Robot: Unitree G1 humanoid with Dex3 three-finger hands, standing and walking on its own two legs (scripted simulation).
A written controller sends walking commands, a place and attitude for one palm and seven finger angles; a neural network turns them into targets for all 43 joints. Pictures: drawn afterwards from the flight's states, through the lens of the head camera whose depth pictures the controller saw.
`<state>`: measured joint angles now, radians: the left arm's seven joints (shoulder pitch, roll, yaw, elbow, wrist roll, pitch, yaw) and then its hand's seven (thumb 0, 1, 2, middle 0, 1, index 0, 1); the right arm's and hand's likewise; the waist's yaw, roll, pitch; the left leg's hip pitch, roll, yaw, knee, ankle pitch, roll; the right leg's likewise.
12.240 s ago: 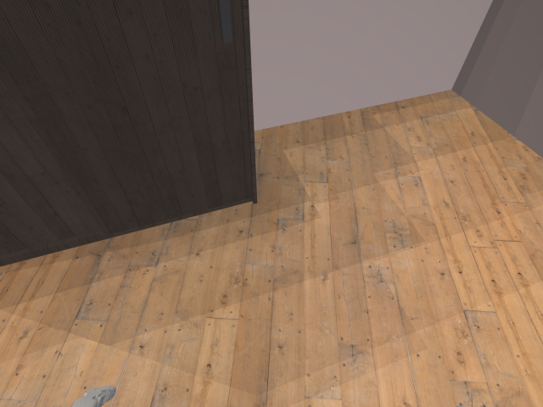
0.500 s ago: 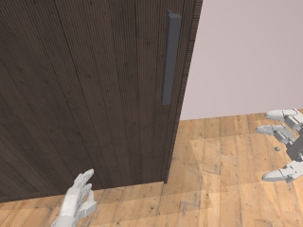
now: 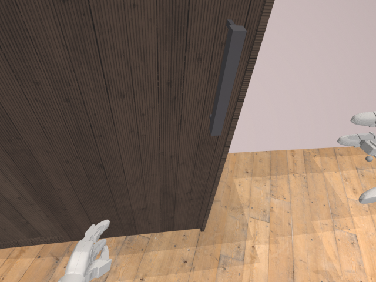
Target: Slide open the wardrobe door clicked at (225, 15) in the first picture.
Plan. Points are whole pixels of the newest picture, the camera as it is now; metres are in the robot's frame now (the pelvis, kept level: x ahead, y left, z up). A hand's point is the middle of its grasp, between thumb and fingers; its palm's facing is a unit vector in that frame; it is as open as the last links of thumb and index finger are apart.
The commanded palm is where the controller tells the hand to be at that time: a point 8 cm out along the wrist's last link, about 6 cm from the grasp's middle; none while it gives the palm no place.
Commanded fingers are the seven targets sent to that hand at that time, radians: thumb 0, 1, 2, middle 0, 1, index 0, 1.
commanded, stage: raise the hand with hooked fingers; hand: right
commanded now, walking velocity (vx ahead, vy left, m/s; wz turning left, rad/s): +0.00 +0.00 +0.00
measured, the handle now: (221, 84) +0.51 -0.06 +0.19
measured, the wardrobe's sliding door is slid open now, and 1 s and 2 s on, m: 0.00 0.00 0.00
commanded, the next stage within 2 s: move the hooked fingers beside the handle in 0.32 s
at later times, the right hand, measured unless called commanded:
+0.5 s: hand (355, 153) +0.29 -0.27 +0.21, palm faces -0.04 +0.99 -0.12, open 14.0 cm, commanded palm +0.27 -0.30 +0.22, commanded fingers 0.00 0.50 -0.30 0.30 1.20 0.30 1.20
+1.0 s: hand (319, 134) +0.34 -0.23 +0.20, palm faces -0.08 +0.99 -0.08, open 14.0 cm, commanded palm +0.32 -0.26 +0.21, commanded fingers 0.00 0.50 -0.30 0.30 1.20 0.30 1.20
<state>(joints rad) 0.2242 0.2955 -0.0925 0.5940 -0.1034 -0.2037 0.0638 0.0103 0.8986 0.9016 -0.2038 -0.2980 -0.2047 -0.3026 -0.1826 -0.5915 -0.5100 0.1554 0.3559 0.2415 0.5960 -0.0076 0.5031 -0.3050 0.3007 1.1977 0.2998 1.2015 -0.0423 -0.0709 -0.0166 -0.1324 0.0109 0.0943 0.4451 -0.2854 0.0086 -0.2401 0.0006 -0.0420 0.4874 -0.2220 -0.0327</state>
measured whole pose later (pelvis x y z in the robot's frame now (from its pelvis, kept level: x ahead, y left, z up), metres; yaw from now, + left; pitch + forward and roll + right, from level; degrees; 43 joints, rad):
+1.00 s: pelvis +0.00 +0.00 +0.00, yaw +0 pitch -2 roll +0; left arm 0.21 0.27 -0.09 0.61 -0.10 -0.15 0.09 0.01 0.90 0.90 -0.20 -0.30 -0.20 -0.30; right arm -0.36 -0.45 -0.34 0.20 0.28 0.25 0.41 -0.01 0.50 -0.30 0.30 1.20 0.30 1.20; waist -0.02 -0.05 -0.02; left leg -0.13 0.02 0.08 0.46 -0.30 0.01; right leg -0.23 0.01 -0.05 0.49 -0.23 -0.04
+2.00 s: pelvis +0.02 +0.01 +0.00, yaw +2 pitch +2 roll +0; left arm 0.30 0.28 -0.04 0.67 -0.08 -0.08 0.08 0.01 0.90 0.90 -0.20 -0.30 -0.20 -0.30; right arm -0.78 -0.39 -0.25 0.72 0.20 0.11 0.27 -0.01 0.50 -0.30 0.30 1.20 0.30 1.20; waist 0.05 -0.03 -0.03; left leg -0.20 0.00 0.06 0.47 -0.31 0.02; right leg -0.28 -0.01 -0.07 0.49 -0.24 -0.02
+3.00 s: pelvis +0.02 +0.01 +0.00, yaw +2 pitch +3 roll +0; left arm 0.33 0.28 -0.04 0.66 -0.08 -0.06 0.08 0.01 0.90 0.90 -0.20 -0.30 -0.20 -0.30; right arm -0.80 -0.39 -0.26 0.80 0.19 0.05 0.25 -0.01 0.50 -0.31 0.30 1.20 0.30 1.20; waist 0.06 -0.03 -0.03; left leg -0.21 -0.01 0.05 0.46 -0.30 0.02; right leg -0.29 -0.02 -0.08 0.49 -0.24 -0.02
